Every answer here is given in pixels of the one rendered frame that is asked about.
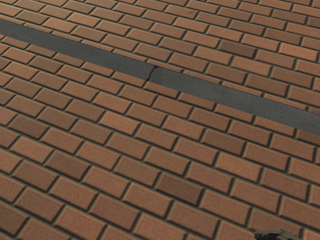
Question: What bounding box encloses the robot right hand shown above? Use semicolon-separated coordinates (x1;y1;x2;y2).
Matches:
254;229;302;240

